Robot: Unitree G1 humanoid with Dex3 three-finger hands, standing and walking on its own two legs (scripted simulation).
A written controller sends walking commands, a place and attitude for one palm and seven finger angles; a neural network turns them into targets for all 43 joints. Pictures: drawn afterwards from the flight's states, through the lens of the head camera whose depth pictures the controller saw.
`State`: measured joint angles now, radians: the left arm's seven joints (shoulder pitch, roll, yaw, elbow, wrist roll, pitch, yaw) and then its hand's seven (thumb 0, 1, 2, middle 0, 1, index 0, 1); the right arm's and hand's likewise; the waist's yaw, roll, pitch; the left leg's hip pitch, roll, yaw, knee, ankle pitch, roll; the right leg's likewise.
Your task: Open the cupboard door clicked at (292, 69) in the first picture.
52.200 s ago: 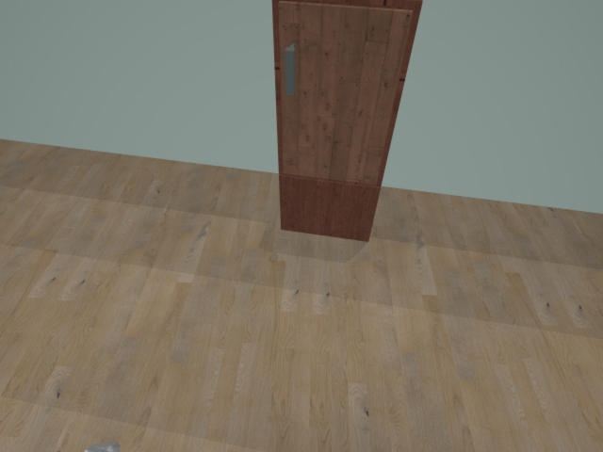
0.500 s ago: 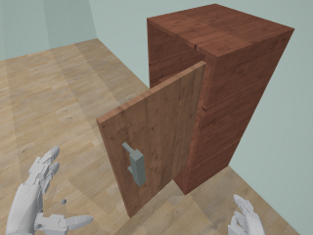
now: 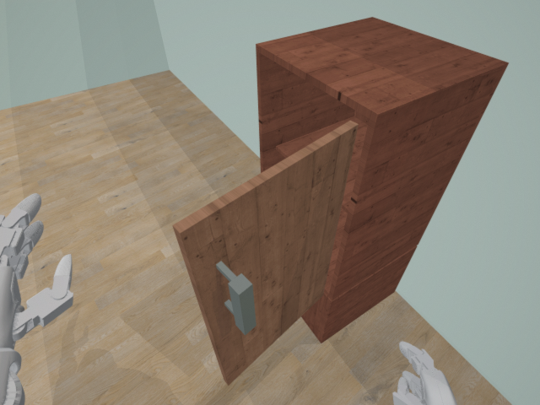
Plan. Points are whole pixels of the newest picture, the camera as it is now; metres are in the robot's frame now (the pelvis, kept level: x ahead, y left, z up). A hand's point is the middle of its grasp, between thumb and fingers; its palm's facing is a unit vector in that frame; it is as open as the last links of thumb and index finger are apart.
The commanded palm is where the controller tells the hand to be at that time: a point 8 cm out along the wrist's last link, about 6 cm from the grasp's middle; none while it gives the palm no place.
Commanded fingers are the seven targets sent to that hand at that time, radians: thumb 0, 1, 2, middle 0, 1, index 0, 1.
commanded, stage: draw the hand back to the body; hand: left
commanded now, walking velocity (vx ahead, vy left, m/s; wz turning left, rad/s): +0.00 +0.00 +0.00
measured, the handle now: (234, 297) +0.28 +0.10 +0.00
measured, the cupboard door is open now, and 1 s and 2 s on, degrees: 100 100 100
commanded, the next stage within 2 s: step back with the hand held close in 0.34 s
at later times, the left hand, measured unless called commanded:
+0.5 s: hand (83, 295) +0.18 +0.24 +0.15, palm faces +0.44 -0.81 -0.39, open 7.4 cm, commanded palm +0.14 +0.27 +0.17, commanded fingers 0.00 0.90 0.90 -0.20 -0.30 -0.20 -0.30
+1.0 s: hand (51, 316) +0.16 +0.26 +0.15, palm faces +0.33 -0.80 -0.50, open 7.4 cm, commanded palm +0.09 +0.30 +0.17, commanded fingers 0.00 0.90 0.90 -0.20 -0.30 -0.20 -0.30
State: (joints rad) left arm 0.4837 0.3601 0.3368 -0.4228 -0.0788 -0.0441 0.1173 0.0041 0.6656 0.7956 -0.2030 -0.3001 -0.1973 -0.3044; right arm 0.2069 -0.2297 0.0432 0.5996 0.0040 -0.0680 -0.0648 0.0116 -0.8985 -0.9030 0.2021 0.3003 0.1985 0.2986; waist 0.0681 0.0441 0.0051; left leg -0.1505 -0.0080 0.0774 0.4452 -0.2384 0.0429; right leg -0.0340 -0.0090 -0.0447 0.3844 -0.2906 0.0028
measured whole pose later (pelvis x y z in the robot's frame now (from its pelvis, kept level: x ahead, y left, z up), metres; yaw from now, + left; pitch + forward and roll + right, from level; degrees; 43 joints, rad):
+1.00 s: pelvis -0.06 +0.01 -0.01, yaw -2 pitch +0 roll -1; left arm 0.58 0.44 0.42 -0.52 -0.06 -0.15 0.14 0.01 0.89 0.89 -0.22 -0.30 -0.21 -0.31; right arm 0.20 -0.23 -0.01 0.53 0.02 0.02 -0.08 0.01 -0.90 -0.90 0.20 0.30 0.20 0.30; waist -0.01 0.01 0.04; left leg -0.33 0.02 0.11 0.50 -0.17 0.06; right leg -0.24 0.01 -0.01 0.47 -0.23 0.01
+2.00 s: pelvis -0.24 +0.03 +0.00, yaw -7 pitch -1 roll -1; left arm 0.57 0.46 0.45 -0.55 -0.07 -0.16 0.14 0.01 0.89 0.89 -0.21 -0.30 -0.21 -0.30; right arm 0.23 -0.17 0.02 0.60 -0.01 -0.10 -0.05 0.01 -0.90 -0.90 0.20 0.30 0.20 0.30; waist -0.06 -0.04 0.02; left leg -0.35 -0.02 0.03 0.38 -0.07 0.04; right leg -0.26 0.07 -0.02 0.70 -0.52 -0.02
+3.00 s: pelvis -0.28 +0.04 -0.01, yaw -1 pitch -1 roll +0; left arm 0.26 0.18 0.04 0.97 0.00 0.02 0.02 -0.05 1.03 0.89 -0.21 -0.30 -0.20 -0.30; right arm 0.25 -0.16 0.01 1.01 -0.03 0.03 -0.02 0.01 -0.90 -0.90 0.20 0.30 0.19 0.30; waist 0.00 -0.04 0.06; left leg -0.23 0.01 0.00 0.51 -0.26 -0.01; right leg -0.22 0.01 -0.12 0.49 -0.26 -0.06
